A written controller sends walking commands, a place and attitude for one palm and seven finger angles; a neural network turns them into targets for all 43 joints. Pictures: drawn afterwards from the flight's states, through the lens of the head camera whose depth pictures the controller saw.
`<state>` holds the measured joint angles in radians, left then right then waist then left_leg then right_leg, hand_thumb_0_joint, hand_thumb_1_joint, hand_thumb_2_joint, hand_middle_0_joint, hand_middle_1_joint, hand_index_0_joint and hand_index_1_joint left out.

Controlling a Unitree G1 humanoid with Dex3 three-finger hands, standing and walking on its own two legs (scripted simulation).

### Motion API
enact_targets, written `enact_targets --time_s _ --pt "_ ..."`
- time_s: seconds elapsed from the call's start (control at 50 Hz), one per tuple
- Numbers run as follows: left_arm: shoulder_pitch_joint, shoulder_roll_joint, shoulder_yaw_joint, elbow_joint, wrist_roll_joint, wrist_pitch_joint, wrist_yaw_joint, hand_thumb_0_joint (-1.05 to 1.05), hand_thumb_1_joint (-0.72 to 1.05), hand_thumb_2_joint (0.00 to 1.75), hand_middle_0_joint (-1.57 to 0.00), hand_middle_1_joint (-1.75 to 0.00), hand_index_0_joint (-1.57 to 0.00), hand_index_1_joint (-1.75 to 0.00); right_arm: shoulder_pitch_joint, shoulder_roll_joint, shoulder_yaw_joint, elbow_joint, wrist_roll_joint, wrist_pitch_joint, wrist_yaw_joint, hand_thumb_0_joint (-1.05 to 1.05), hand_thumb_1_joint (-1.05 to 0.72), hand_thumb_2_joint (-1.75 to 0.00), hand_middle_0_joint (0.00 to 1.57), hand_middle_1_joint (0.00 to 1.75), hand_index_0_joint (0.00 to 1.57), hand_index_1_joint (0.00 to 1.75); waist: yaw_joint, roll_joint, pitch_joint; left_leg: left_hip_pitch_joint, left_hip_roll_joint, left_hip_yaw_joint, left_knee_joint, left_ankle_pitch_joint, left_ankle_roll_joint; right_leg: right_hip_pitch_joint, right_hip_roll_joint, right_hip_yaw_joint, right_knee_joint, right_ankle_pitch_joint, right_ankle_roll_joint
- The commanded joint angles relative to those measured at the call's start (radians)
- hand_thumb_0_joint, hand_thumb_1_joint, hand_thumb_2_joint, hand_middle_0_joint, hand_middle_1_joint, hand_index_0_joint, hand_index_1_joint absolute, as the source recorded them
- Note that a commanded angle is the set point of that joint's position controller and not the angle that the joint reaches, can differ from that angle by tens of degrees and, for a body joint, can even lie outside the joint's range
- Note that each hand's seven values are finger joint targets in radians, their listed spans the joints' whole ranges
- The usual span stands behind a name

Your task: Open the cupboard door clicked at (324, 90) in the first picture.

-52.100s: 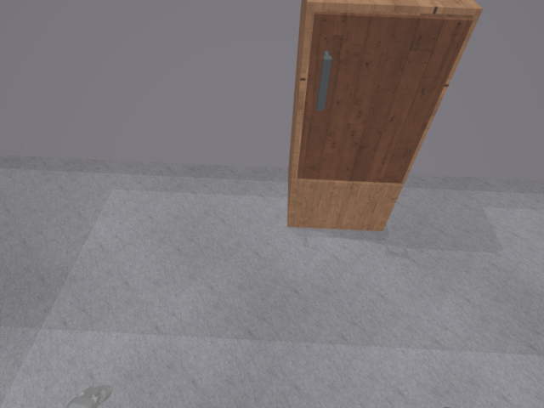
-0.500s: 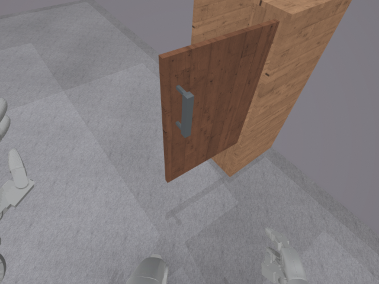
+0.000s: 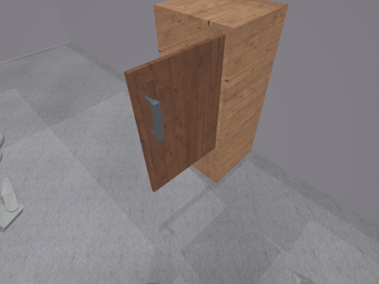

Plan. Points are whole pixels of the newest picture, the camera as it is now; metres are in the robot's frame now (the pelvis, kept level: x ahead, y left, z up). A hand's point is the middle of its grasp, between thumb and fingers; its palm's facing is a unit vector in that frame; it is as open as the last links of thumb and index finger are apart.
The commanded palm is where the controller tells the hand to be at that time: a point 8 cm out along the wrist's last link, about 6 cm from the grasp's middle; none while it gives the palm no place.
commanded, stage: stop stepping back and stand still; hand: left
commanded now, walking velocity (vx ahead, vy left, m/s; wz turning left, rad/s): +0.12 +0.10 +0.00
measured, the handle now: (154, 119) +0.61 +0.16 +0.00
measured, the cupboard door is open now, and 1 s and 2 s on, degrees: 87 87 87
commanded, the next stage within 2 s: let the arm hang, fingers relaxed in 0.22 s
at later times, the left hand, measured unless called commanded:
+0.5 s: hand (83, 274) +0.16 +0.25 -0.07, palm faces +0.09 -0.92 -0.39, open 7.4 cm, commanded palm none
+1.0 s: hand out of the picture -0.03 +0.22 -0.16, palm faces +0.05 -0.97 -0.24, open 7.3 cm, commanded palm none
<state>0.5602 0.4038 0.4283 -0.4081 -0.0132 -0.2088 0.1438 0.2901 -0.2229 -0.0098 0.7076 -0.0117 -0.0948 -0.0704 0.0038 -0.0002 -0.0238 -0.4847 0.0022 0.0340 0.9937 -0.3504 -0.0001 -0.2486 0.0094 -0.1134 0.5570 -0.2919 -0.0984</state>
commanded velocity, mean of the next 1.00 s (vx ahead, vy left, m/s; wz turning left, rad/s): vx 0.01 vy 0.02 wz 0.00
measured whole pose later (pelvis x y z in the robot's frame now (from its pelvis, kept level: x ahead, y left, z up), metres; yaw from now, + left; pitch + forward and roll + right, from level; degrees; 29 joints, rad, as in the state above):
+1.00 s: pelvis -0.01 +0.03 +0.01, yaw +2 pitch -2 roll +0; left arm 0.29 0.19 0.00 1.15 0.01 0.01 0.02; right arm 0.29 -0.17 0.02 1.13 -0.02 0.02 -0.03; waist 0.00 0.03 0.05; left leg -0.17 -0.02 0.02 0.39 -0.19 0.02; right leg -0.17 0.01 -0.10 0.39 -0.19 -0.05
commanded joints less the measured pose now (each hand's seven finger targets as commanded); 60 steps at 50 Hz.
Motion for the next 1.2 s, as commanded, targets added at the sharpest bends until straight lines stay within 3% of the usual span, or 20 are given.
enact_targets --time_s 0.0,0.06,0.14,0.18,0.24,0.28,0.3,0.32,0.36,0.4,0.42,0.44,0.48,0.52,0.58,0.64,0.66,0.74,0.8,1.18 --pt "-0.167 0.171 0.068 -0.133 0.000 -0.077 0.017 0.00 0.90 0.90 -0.20 -0.30 -0.20 -0.30 -0.140 -0.108 -0.038 -0.171 0.008 -0.065 -0.011 0.00 -0.90 -0.90 0.20 0.30 0.20 0.30 -0.032 -0.041 0.048 -0.079 0.044 -0.017 0.088 0.130 -0.012 -0.068 -0.272 0.322 -0.380 -0.153 0.000" --pt "-0.183 0.174 0.059 -0.146 0.008 -0.092 0.027 0.00 0.90 0.90 -0.20 -0.30 -0.20 -0.30 -0.148 -0.104 -0.035 -0.172 0.008 -0.080 -0.018 0.00 -0.90 -0.90 0.20 0.30 0.20 0.30 -0.014 -0.090 0.048 -0.027 0.030 0.029 -0.105 0.106 0.006 -0.007 -0.256 0.265 -0.373 -0.036 0.028" --pt "-0.107 0.196 0.112 -0.167 0.000 -0.095 0.041 0.00 0.90 0.90 -0.20 -0.30 -0.20 -0.30 -0.152 -0.091 -0.034 -0.194 0.006 -0.086 -0.020 0.00 -0.90 -0.90 0.20 0.30 0.20 0.30 0.012 -0.154 0.002 0.047 0.008 0.074 -0.334 0.085 0.020 0.093 -0.252 0.277 -0.372 -0.016 0.054" --pt "-0.070 0.206 0.134 -0.201 -0.005 -0.093 0.047 0.00 0.90 0.90 -0.20 -0.30 -0.20 -0.30 -0.153 -0.090 -0.037 -0.203 0.007 -0.083 -0.017 0.00 -0.90 -0.90 0.20 0.30 0.20 0.30 0.018 -0.118 -0.030 0.104 0.005 0.071 -0.426 0.066 0.026 0.128 -0.263 0.291 -0.346 0.026 0.043" --pt "-0.059 0.181 0.124 -0.225 -0.016 -0.085 0.051 0.00 0.90 0.90 -0.20 -0.30 -0.20 -0.30 -0.137 -0.090 -0.034 -0.224 0.009 -0.076 -0.011 0.00 -0.90 -0.90 0.20 0.30 0.20 0.30 0.002 -0.056 -0.060 0.229 0.005 0.044 -0.580 0.116 0.034 0.130 -0.219 0.261 -0.274 0.062 0.052" --pt "-0.051 0.161 0.106 -0.223 -0.021 -0.086 0.048 0.00 0.90 0.90 -0.20 -0.30 -0.20 -0.30 -0.140 -0.112 -0.045 -0.231 0.012 -0.073 -0.013 0.00 -0.90 -0.90 0.20 0.30 0.20 0.30 0.002 0.050 -0.069 0.301 0.083 -0.044 -0.640 0.189 0.061 0.105 -0.142 0.220 -0.186 0.127 0.095" --pt "-0.084 -0.016 -0.322 0.541 0.077 0.087 -0.114 0.00 0.90 0.90 -0.20 -0.30 -0.20 -0.30 -0.163 -0.299 -0.074 0.001 -0.001 -0.092 0.091 0.00 -0.90 -0.90 0.20 0.30 0.20 0.30 -0.037 0.109 -0.006 0.208 0.161 -0.139 -0.463 0.545 0.082 -0.051 -0.170 0.080 0.025 0.375 0.086" --pt "-0.064 -0.066 -0.316 0.544 0.050 0.175 -0.133 0.00 0.90 0.90 -0.20 -0.30 -0.20 -0.30 -0.117 -0.233 -0.069 -0.045 0.008 -0.021 0.083 0.00 -0.90 -0.90 0.20 0.30 0.20 0.30 -0.011 0.119 -0.072 0.245 0.183 -0.157 -0.482 0.658 0.097 -0.032 -0.118 0.128 0.042 0.261 0.079" --pt "-0.104 -0.111 -0.332 0.546 0.055 0.203 -0.136 0.00 0.90 0.90 -0.20 -0.30 -0.20 -0.30 -0.108 -0.195 -0.051 -0.061 -0.007 0.012 0.072 0.00 -0.90 -0.90 0.20 0.30 0.20 0.30 0.001 0.148 -0.104 0.208 0.221 -0.208 -0.504 0.697 0.129 -0.050 -0.075 0.067 0.126 0.028 0.078" --pt "-0.220 -0.056 -0.336 0.632 0.047 0.197 -0.138 0.00 0.90 0.90 -0.20 -0.30 -0.20 -0.30 -0.126 -0.207 -0.035 -0.056 -0.014 0.024 0.070 0.00 -0.90 -0.90 0.20 0.30 0.20 0.30 0.001 0.009 -0.085 0.191 0.227 -0.232 -0.533 0.789 0.149 -0.009 -0.040 0.097 0.128 -0.045 0.080" --pt "-0.223 -0.044 -0.337 0.693 0.045 0.193 -0.138 0.00 0.90 0.90 -0.20 -0.30 -0.20 -0.30 -0.144 -0.211 -0.030 -0.050 -0.015 0.027 0.066 0.00 -0.90 -0.90 0.20 0.30 0.20 0.30 0.018 -0.080 -0.105 0.185 0.201 -0.215 -0.505 0.754 0.132 0.065 -0.057 0.113 0.058 0.082 0.078" --pt "-0.220 -0.021 -0.336 0.766 0.047 0.190 -0.136 0.00 0.90 0.90 -0.20 -0.30 -0.20 -0.30 -0.160 -0.201 -0.027 -0.042 -0.009 0.032 0.062 0.00 -0.90 -0.90 0.20 0.30 0.20 0.30 0.027 -0.168 -0.127 0.161 0.146 -0.158 -0.463 0.619 0.090 0.142 -0.102 0.153 -0.014 0.314 0.067" --pt "-0.261 0.013 -0.346 0.905 0.050 0.188 -0.133 0.00 0.90 0.90 -0.20 -0.30 -0.20 -0.30 -0.129 -0.155 -0.022 0.001 -0.006 0.060 0.059 0.00 -0.90 -0.90 0.20 0.30 0.20 0.30 0.001 -0.295 -0.105 0.179 0.018 -0.061 -0.394 0.239 0.018 0.121 -0.244 0.273 -0.117 0.538 -0.008" --pt "-0.288 -0.007 -0.366 1.019 0.042 0.192 -0.126 0.00 0.90 0.90 -0.20 -0.30 -0.20 -0.30 -0.120 -0.119 -0.013 0.059 -0.012 0.090 0.057 0.00 -0.90 -0.90 0.20 0.30 0.20 0.30 -0.012 -0.199 -0.048 0.189 0.008 -0.048 -0.397 0.044 0.008 0.094 -0.263 0.276 -0.150 0.516 -0.043" --pt "-0.330 -0.036 -0.389 1.139 0.030 0.199 -0.121 0.00 0.90 0.90 -0.20 -0.30 -0.20 -0.30 -0.105 -0.096 0.004 0.136 -0.013 0.103 0.060 0.00 -0.90 -0.90 0.20 0.30 0.20 0.30 -0.027 0.065 -0.007 0.322 0.056 -0.093 -0.530 0.278 0.017 -0.025 -0.166 0.204 -0.171 0.179 0.024" --pt "-0.272 -0.091 -0.382 1.259 0.027 0.204 -0.117 0.00 0.90 0.90 -0.20 -0.30 -0.20 -0.30 -0.117 -0.074 0.006 0.196 -0.017 0.098 0.051 0.00 -0.90 -0.90 0.20 0.30 0.20 0.30 0.007 0.238 0.009 0.216 0.088 -0.141 -0.620 0.235 0.041 0.105 -0.112 0.161 -0.188 0.122 0.051" --pt "-0.263 -0.086 -0.386 1.295 0.025 0.203 -0.118 0.00 0.90 0.90 -0.20 -0.30 -0.20 -0.30 -0.110 -0.070 0.008 0.213 -0.015 0.099 0.050 0.00 -0.90 -0.90 0.20 0.30 0.20 0.30 0.011 0.243 -0.004 0.211 0.085 -0.134 -0.627 0.216 0.038 0.136 -0.115 0.161 -0.198 0.131 0.048" --pt "-0.282 -0.095 -0.397 1.390 0.022 0.197 -0.120 0.00 0.90 0.90 -0.20 -0.30 -0.20 -0.30 -0.045 -0.064 0.003 0.286 -0.010 0.102 0.045 0.00 -0.90 -0.90 0.20 0.30 0.20 0.30 -0.005 0.067 0.012 0.236 0.087 -0.127 -0.653 0.147 0.029 0.129 -0.123 0.160 -0.259 0.066 0.043" --pt "-0.283 -0.102 -0.402 1.445 0.022 0.195 -0.120 0.00 0.90 0.90 -0.20 -0.30 -0.20 -0.30 -0.016 -0.063 0.002 0.330 -0.009 0.100 0.043 0.00 -0.90 -0.90 0.20 0.30 0.20 0.30 -0.006 -0.002 0.048 0.250 0.086 -0.122 -0.675 0.141 0.033 0.103 -0.125 0.158 -0.279 0.032 0.042" --pt "-0.221 -0.155 -0.409 1.549 0.021 0.199 -0.107 0.00 0.90 0.90 -0.20 -0.30 -0.20 -0.30 0.070 0.003 0.014 0.435 -0.009 0.093 0.034 0.00 -0.90 -0.90 0.20 0.30 0.20 0.30 0.002 0.011 0.136 0.230 0.083 -0.105 -0.718 0.114 0.036 0.059 -0.113 0.152 -0.257 0.030 0.051"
